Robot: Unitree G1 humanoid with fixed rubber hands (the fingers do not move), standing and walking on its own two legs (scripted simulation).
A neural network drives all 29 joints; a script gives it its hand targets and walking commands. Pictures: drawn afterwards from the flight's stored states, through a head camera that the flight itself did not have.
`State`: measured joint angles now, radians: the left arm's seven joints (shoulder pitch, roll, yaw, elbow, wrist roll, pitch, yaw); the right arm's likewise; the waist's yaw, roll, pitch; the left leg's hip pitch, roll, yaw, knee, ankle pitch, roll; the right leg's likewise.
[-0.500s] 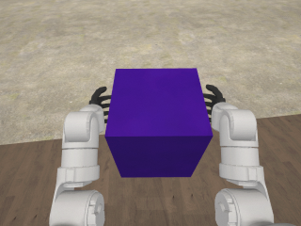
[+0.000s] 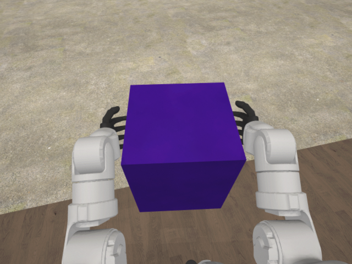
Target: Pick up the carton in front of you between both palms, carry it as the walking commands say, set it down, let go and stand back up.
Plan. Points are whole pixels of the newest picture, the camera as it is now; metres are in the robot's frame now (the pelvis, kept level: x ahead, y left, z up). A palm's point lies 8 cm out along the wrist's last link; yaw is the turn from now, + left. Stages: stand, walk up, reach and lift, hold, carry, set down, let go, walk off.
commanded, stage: carry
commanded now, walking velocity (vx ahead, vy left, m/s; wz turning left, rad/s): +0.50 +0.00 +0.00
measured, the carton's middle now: (179, 151) +0.36 -0.02 +0.05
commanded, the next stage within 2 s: none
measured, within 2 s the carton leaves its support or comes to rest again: neither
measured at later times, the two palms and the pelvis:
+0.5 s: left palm (111, 76) +0.63 +0.15 +0.10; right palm (207, 69) +0.64 -0.15 +0.09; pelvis +0.29 -0.01 -0.03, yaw -1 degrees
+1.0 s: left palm (125, 41) +0.94 +0.13 +0.06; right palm (197, 37) +0.92 -0.16 +0.07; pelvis +0.58 +0.01 -0.06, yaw -1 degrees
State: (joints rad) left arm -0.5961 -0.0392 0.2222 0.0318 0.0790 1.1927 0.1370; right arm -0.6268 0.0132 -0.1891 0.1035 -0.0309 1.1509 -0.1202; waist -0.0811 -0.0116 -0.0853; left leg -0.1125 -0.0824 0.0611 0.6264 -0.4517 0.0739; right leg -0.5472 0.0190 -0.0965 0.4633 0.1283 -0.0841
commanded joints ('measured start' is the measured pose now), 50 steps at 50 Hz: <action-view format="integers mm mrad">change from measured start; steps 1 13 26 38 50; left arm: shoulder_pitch -572 -750 -635 -756 -642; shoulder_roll -942 -1139 -980 -1101 -989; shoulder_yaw -610 -725 -716 -660 -675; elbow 45 -111 -42 -58 -55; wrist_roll -326 -517 -480 -439 -365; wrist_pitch -27 -82 -37 -37 -24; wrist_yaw -223 -263 -261 -204 -195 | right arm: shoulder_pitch -621 -597 -540 -771 -613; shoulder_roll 1048 1127 926 1125 1043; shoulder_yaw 661 641 622 647 663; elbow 0 -104 -104 -150 -104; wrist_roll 425 347 303 461 426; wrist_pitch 0 -42 23 13 15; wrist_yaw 272 192 196 251 262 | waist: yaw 117 120 136 51 -33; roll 43 -81 -92 97 119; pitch -395 -417 -327 -379 -315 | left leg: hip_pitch -50 -648 -278 82 329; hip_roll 147 130 32 320 197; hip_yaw -39 -54 76 -333 -150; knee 360 433 -239 -252 -102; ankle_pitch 685 174 653 539 970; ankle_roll -4 -60 28 149 81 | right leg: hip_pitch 512 626 615 -172 -178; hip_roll -77 -240 -109 -71 19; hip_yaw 62 321 125 94 -24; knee -39 -18 269 647 84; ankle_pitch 204 238 358 -458 -28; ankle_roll -30 -118 -47 57 24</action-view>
